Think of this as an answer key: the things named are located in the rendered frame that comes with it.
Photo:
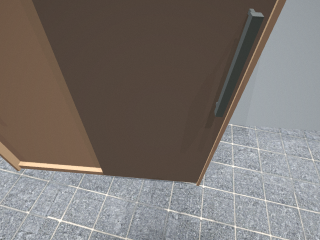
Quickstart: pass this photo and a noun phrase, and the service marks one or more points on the wardrobe door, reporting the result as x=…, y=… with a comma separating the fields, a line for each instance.
x=39, y=121
x=145, y=76

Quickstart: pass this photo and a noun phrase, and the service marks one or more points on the handle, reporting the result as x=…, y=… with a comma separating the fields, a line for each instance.
x=245, y=44

